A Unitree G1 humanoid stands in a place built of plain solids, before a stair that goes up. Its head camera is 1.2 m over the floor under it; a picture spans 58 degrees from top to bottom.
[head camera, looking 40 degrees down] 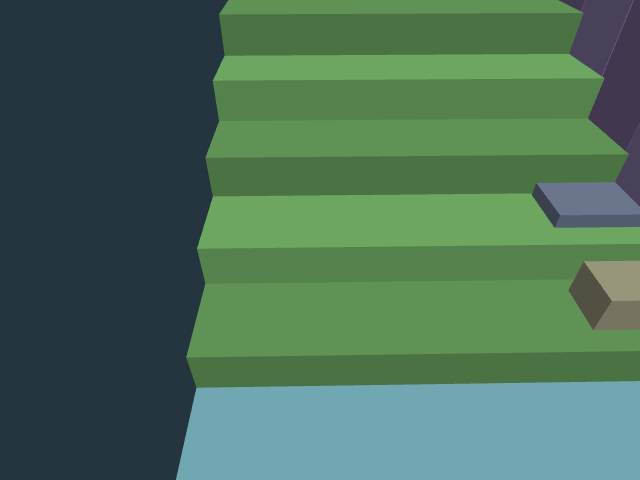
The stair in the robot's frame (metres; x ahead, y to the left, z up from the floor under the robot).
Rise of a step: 0.16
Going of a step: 0.29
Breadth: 1.45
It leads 1 degrees to the left of straight ahead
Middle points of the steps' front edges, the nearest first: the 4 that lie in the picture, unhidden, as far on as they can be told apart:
0.74 -0.35 0.16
1.03 -0.34 0.31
1.31 -0.34 0.47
1.60 -0.33 0.63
